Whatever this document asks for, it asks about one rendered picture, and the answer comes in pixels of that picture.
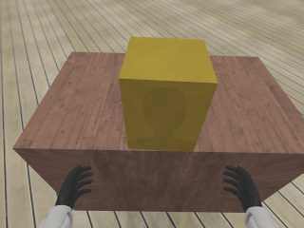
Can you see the pedestal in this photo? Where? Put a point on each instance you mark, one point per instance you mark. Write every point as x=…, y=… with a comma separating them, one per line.
x=250, y=123

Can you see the robot right hand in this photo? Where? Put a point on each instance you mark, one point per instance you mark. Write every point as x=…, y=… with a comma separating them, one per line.
x=246, y=190

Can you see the left robot forearm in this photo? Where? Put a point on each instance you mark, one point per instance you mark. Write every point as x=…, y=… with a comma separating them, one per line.
x=59, y=216

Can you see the robot left hand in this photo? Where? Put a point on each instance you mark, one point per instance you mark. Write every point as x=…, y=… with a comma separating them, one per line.
x=69, y=192

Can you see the right robot forearm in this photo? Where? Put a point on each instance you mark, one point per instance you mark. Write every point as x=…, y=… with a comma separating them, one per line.
x=259, y=217

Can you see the carton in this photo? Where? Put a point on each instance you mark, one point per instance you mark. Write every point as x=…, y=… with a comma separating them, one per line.
x=167, y=86

